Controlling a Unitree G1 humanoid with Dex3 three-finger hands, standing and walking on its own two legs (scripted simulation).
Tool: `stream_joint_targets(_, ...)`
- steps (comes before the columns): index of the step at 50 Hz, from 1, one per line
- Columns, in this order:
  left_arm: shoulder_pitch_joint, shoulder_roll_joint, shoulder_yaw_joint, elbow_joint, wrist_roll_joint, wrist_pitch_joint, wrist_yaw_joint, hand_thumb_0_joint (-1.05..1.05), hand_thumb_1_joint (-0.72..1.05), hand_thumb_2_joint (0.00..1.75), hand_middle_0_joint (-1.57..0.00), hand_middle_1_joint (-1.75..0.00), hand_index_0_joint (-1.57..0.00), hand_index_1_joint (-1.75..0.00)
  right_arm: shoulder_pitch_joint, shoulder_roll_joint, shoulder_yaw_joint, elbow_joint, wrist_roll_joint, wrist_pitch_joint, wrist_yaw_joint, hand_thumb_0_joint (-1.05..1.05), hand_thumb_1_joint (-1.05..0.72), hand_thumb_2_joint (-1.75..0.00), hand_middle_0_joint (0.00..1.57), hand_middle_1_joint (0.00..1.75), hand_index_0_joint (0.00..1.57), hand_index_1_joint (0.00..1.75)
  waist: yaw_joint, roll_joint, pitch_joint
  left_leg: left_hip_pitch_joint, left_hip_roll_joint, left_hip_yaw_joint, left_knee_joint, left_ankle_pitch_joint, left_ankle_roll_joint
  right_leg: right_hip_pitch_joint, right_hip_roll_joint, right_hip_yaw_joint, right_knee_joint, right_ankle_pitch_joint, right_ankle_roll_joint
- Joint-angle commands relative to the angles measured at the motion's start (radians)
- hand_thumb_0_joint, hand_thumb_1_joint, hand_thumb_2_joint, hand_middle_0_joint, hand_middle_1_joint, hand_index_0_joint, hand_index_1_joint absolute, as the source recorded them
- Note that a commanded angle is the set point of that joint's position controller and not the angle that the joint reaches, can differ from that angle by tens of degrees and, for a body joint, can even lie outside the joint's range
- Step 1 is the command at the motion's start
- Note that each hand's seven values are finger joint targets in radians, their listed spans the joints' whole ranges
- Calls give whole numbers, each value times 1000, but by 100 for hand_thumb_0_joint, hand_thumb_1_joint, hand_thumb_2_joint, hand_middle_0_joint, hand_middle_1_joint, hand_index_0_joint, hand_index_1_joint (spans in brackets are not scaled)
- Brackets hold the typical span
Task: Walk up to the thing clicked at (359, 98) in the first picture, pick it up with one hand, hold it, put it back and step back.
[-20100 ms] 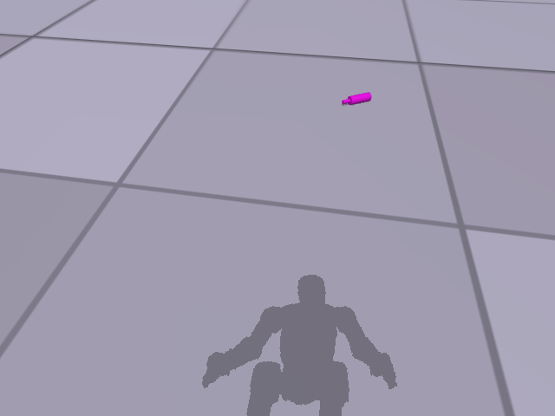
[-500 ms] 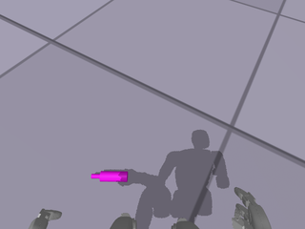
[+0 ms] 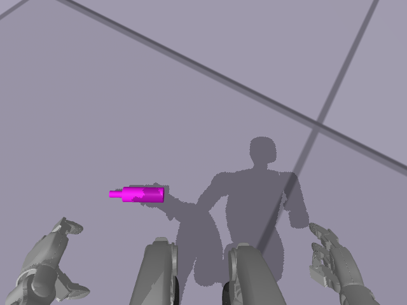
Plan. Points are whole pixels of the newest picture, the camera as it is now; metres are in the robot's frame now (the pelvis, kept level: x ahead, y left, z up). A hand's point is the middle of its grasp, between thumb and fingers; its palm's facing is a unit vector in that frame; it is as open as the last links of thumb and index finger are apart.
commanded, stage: rise first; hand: left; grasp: from above
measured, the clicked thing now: (136, 194) +0.47 +0.25 -0.54
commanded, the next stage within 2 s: none
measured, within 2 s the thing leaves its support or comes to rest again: neither
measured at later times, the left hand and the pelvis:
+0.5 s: hand (104, 217) +0.34 +0.28 -0.31, palm faces -0.48 -0.20 -0.86, open 14.1 cm; pelvis -0.06 -0.01 -0.16, yaw -4 degrees
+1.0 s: hand (114, 205) +0.39 +0.28 -0.38, palm faces -0.45 -0.01 -0.89, open 14.2 cm; pelvis -0.05 +0.00 -0.22, yaw -7 degrees
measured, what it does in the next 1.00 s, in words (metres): lowers itself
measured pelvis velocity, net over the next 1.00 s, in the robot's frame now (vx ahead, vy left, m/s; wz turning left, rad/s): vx -0.05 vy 0.00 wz -0.13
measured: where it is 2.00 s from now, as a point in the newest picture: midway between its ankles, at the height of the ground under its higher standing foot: outside the picture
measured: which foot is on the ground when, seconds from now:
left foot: down 0.00-1.00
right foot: down 0.00-1.00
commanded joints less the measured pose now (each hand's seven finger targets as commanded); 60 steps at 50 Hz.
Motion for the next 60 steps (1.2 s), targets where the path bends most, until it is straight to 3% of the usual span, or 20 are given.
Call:
stream_joint_targets(1, -176, 268, 99, -80, 104, -98, 74, 0, -61, 104, -10, -103, -8, -106, 47, -169, -83, -47, 7, -30, 3, 0, -92, -91, 20, 30, 20, 30, 27, 128, -471, 349, 2, -55, -97, 299, -10, -28, 26, 6, -51, 281, -34)
stream_joint_targets(4, -250, 281, 94, 10, 159, -113, 90, 0, -59, 104, -8, -105, -7, -106, 54, -173, -86, -14, 2, -15, 13, 0, -90, -90, 20, 30, 20, 30, 26, 116, -511, 263, -2, -55, -14, 314, -6, -88, 29, -2, 20, 287, -36)
stream_joint_targets(5, -283, 262, 67, 33, 179, -120, 91, 0, -59, 103, -9, -104, -7, -106, 64, -170, -91, -6, 0, -10, 18, 0, -91, -91, 20, 30, 20, 30, 19, 86, -528, 230, -3, -43, 24, 305, 3, -95, 32, -2, 21, 286, -32)
stream_joint_targets(8, -420, 313, 77, 86, 234, -154, 101, 0, -59, 102, -10, -103, -9, -105, 86, -171, -95, 27, -7, 2, 29, 0, -92, -91, 20, 30, 20, 30, 15, 75, -566, 144, -4, -28, 108, 290, 9, -125, 33, -3, 74, 284, -32)
stream_joint_targets(13, -646, 400, 87, 151, 331, -211, 145, 0, -57, 105, -7, -102, -5, -104, 127, -170, -100, 68, -20, 32, 34, 0, -87, -90, 20, 30, 20, 30, 6, 68, -594, 10, -4, -14, 175, 115, 9, -180, 38, -8, 112, 153, -32)
stream_joint_targets(17, -783, 449, 88, 187, 397, -237, 181, 0, -54, 105, -6, -102, -5, -103, 130, -172, -93, 71, -31, 59, 32, 0, -86, -89, 20, 30, 20, 30, -3, 101, -635, -21, -4, -9, 229, 97, 10, -221, 43, -15, 146, 127, -34)
stream_joint_targets(18, -734, 435, 85, 315, 413, -227, 192, 0, -55, 106, -5, -101, -4, -103, 161, -168, -92, 105, -35, 72, 32, 0, -86, -89, 20, 30, 20, 30, -17, 56, -602, -64, -7, -8, 239, 73, 14, -221, 47, -15, 143, 98, -33)
stream_joint_targets(19, -796, 446, 77, 276, 416, -240, 199, 0, -55, 106, -5, -101, -4, -103, 141, -159, -88, 88, -37, 78, 33, 0, -86, -89, 20, 30, 20, 30, -19, 49, -580, -114, -9, -4, 254, 56, 18, -226, 49, -10, 144, 74, -31)
stream_joint_targets(20, -760, 470, 95, 381, 438, -233, 206, 0, -56, 106, -5, -102, -4, -103, 160, -163, -82, 106, -42, 90, 34, 0, -86, -89, 20, 30, 20, 30, -20, 26, -558, -149, -10, -1, 271, 46, 21, -228, 49, -7, 146, 66, -30)
stream_joint_targets(23, -878, 506, 87, 323, 479, -251, 223, 0, -56, 105, -5, -100, -4, -101, 165, -169, -79, 119, -55, 115, 39, 0, -87, -90, 20, 30, 20, 30, -19, 128, -600, -88, -1, -18, 281, 61, 13, -300, 48, -32, 209, 89, -40)
stream_joint_targets(25, -908, 490, 63, 368, 504, -257, 232, 0, -56, 105, -5, -100, -4, -101, 163, -170, -76, 122, -59, 129, 42, 0, -88, -90, 20, 30, 20, 30, -36, 150, -556, -104, 1, -32, 285, 43, 10, -355, 51, -49, 240, 84, -43)
stream_joint_targets(26, -851, 478, 67, 473, 519, -252, 236, 0, -56, 105, -5, -100, -5, -100, 173, -165, -68, 130, -62, 135, 43, 0, -89, -90, 20, 30, 20, 30, -45, 113, -526, -136, 0, -34, 300, 49, 14, -353, 52, -52, 245, 98, -41)
stream_joint_targets(27, -915, 497, 65, 399, 525, -265, 243, 0, -55, 103, -6, -100, -5, -100, 173, -166, -71, 131, -65, 142, 44, 0, -89, -90, 20, 30, 20, 30, -39, 133, -548, -127, 1, -35, 305, 60, 12, -364, 51, -54, 256, 106, -43)
stream_joint_targets(39, -1024, 539, 49, 541, 676, -311, 322, 0, -56, 102, -6, -97, -6, -98, 181, -185, -39, 163, -107, 174, 65, 0, -91, -90, 20, 30, 20, 30, -79, 241, -536, -117, 16, -73, 373, 79, -3, -519, 55, -98, 383, 133, -48)
stream_joint_targets(41, -1088, 539, 39, 497, 686, -321, 338, 0, -55, 102, -6, -98, -6, -98, 170, -202, -50, 152, -113, 172, 65, 0, -90, -90, 20, 30, 20, 30, -84, 267, -556, -99, 17, -75, 384, 90, -4, -537, 55, -100, 393, 141, -48)
stream_joint_targets(49, -1095, 564, 50, 593, 739, -308, 393, 0, -53, 99, -8, -99, -8, -98, 191, -202, -33, 174, -141, 174, 76, 0, -91, -91, 20, 30, 20, 30, -111, 243, -550, -143, 22, -64, 454, 147, 6, -515, 62, -110, 421, 201, -38)
stream_joint_targets(53, -1145, 558, 31, 591, 734, -305, 396, 0, -54, 99, -7, -100, -8, -100, 174, -200, -25, 162, -145, 168, 76, 0, -91, -91, 20, 30, 20, 30, -117, 269, -543, -162, 26, -71, 464, 117, 3, -544, 65, -114, 436, 180, -39)
stream_joint_targets(58, -1121, 597, 61, 642, 725, -288, 406, 0, -53, 98, -7, -101, -8, -100, 196, -192, -8, 177, -152, 166, 77, 0, -91, -91, 20, 30, 20, 30, -123, 209, -525, -238, 24, -53, 499, 117, 14, -484, 69, -110, 425, 193, -31)
stream_joint_targets(59, -1136, 577, 41, 643, 723, -285, 404, 0, -52, 98, -8, -101, -9, -100, 179, -199, -5, 159, -151, 163, 78, 0, -91, -90, 20, 30, 20, 30, -123, 222, -521, -236, 23, -57, 496, 98, 12, -504, 68, -111, 435, 173, -34)
stream_joint_targets(60, -1136, 613, 62, 640, 726, -284, 405, 0, -53, 98, -7, -102, -8, -101, 193, -198, -7, 178, -152, 164, 76, 0, -91, -90, 20, 30, 20, 30, -122, 240, -536, -229, 25, -53, 503, 112, 12, -496, 71, -111, 433, 190, -34)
